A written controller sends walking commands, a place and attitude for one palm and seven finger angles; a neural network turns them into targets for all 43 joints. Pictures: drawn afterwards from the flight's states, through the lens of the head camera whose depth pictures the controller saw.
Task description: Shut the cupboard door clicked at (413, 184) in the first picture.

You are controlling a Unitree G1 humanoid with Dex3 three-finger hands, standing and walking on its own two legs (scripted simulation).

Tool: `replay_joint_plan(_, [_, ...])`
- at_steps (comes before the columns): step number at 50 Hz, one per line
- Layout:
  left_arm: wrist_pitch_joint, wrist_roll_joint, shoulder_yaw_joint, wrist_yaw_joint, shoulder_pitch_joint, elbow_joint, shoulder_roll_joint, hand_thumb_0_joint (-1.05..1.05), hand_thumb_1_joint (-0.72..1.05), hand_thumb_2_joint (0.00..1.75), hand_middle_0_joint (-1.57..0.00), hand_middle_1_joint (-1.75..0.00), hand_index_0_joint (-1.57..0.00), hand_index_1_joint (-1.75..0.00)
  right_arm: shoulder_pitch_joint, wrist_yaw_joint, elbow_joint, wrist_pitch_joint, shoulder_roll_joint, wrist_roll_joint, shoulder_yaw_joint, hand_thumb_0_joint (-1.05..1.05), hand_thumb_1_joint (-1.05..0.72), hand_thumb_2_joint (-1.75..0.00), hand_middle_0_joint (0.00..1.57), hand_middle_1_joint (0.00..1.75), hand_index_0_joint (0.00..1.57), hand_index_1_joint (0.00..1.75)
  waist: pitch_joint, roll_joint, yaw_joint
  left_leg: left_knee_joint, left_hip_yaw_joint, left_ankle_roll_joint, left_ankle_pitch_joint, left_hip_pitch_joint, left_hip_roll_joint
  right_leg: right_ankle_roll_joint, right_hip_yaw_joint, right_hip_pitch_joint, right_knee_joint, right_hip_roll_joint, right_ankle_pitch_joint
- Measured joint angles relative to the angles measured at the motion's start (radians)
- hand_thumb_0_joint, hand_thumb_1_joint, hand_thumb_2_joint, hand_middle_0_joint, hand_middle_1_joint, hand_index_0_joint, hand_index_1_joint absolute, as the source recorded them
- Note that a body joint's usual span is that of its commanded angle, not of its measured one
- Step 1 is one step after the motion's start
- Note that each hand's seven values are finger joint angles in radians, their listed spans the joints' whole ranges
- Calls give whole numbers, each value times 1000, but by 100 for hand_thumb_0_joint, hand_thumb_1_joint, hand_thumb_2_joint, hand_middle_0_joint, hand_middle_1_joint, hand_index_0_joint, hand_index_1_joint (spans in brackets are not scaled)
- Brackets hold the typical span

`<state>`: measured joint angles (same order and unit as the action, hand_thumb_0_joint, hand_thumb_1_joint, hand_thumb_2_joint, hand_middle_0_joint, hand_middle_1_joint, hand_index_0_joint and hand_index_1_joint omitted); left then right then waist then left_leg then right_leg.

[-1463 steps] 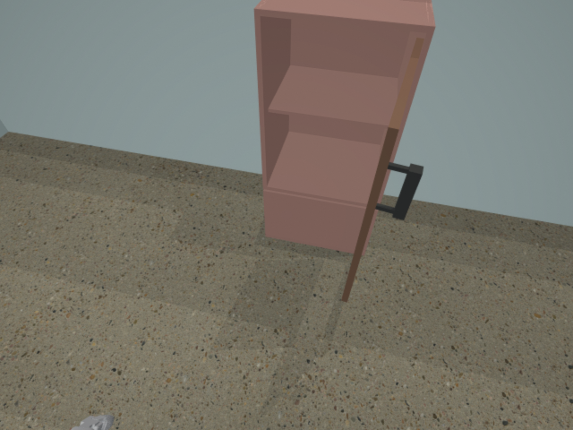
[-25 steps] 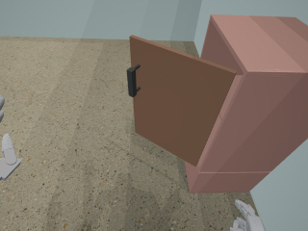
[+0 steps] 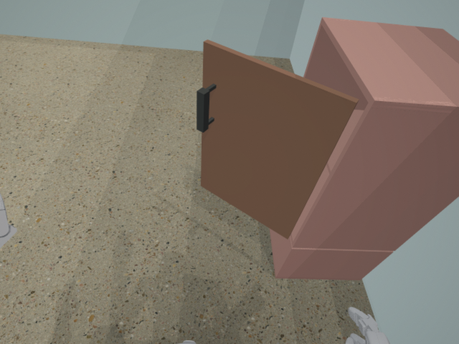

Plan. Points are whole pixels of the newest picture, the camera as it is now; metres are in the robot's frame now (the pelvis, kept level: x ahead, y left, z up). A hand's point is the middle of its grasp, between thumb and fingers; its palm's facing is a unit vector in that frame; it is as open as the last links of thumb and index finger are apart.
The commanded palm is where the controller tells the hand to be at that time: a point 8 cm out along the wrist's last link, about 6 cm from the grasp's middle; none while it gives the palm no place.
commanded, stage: step back with the hand held close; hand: left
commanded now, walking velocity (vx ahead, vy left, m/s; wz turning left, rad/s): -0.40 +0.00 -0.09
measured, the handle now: (207, 107) +0.73 +0.09 -0.01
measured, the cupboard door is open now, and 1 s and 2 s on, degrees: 55 55 55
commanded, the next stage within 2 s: stop stepping back and stand still in 0.36 s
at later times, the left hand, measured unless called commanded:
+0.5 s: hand out of the picture +0.11 +0.30 +0.18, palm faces +0.44 -0.79 -0.44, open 7.4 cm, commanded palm +0.04 +0.32 +0.19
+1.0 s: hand out of the picture +0.07 +0.28 +0.19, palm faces +0.47 -0.82 -0.33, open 7.4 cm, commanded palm +0.02 +0.31 +0.19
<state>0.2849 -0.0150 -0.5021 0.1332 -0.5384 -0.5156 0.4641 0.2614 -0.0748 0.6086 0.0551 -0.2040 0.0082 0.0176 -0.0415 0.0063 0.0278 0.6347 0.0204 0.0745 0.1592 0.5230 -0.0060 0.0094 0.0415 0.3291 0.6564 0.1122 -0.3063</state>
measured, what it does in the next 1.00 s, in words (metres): walks backwards: left foot, then right foot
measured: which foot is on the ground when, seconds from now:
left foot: down 0.00-0.22, up 0.24-0.34, down 0.36-1.00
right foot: down 0.00-0.40, up 0.42-0.68, down 0.70-1.00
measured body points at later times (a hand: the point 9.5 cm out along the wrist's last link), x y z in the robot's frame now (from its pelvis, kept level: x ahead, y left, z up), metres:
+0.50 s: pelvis -0.10 +0.02 +0.01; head -0.08 +0.06 +0.46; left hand +0.08 +0.34 +0.20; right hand +0.06 -0.23 -0.06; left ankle -0.01 +0.09 -0.72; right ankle -0.13 -0.12 -0.69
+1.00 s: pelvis -0.14 +0.01 -0.02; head -0.20 +0.04 +0.43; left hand +0.04 +0.32 +0.20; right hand -0.06 -0.26 -0.10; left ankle -0.01 +0.09 -0.72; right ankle -0.30 -0.09 -0.72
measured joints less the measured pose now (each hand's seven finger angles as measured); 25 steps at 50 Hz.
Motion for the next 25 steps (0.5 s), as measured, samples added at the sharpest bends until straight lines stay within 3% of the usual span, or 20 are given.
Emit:
replay_joint_plan(4, [8, -28, -2, 3, 9, -15, -22, 1, 89, 89, -22, -30, -21, -31, -69, 9, 19, 27, 11, 1, -8, 1, -90, -89, 20, 30, 20, 30, 28, -21, -31, -46, -21, -12, -50, 18, 11, -17, 28, -13, -87, 1, -13])
replay_joint_plan(9, [-10, -35, 66, -12, 7, -42, -30, 1, 89, 89, -21, -30, -21, -30, -126, 17, 6, 25, 17, -8, -9, 1, -90, -89, 21, 30, 21, 30, 45, -9, -24, -93, -15, -19, -106, 6, 21, -16, 20, -5, -94, 10, 34])
replay_joint_plan(12, [-9, -30, 73, -19, -15, -44, -5, 1, 88, 89, -22, -30, -21, -31, -114, 19, -16, 10, 21, -9, -5, 1, -90, -89, 21, 30, 21, 30, 17, -10, -8, -37, -6, -46, 36, 32, 14, -22, 8, -4, -106, 3, 49])
replay_joint_plan(16, [-12, -16, 68, 2, -24, -27, 12, 1, 88, 89, -22, -30, -22, -31, -66, 19, -4, -26, 10, -2, 5, 1, -90, -89, 21, 30, 20, 30, -42, -40, -12, 121, 2, -79, 160, 3, -12, -14, 15, 1, -133, -33, 73])
replay_joint_plan(18, [-14, -15, 61, 12, -8, -15, 6, 1, 88, 89, -22, -30, -22, -31, -43, 10, -6, -36, -8, -4, 5, 1, -90, -89, 21, 30, 20, 30, -57, -32, -12, 19, 15, -73, 123, -76, 4, -1, 7, 18, -138, -39, 84])
replay_joint_plan(19, [-14, -15, 59, 14, 12, -6, 2, 1, 88, 89, -22, -30, -22, -31, -42, 3, -1, -35, -16, -6, 8, 1, -90, -89, 20, 30, 20, 30, -49, -28, -5, -22, 19, -56, 54, -80, 2, 7, -4, 31, -133, -46, 88])
replay_joint_plan(21, [-15, -19, 44, 13, 42, 18, 0, 1, 88, 89, -22, -30, -21, -31, -57, -5, 14, -34, -12, -14, 9, 1, -90, -89, 20, 30, 20, 30, -9, -45, -15, -36, 3, -25, 22, -78, -13, 18, 11, 44, -114, -58, 106])
replay_joint_plan(25, [-44, -16, 32, -2, 27, 29, -20, 1, 89, 89, -22, -30, -21, -31, -45, 2, 12, -4, 10, 1, 4, 1, -90, -89, 20, 30, 20, 30, 2, -18, -17, -101, 2, -9, -20, -71, 13, 16, 14, 50, 122, -6, -10])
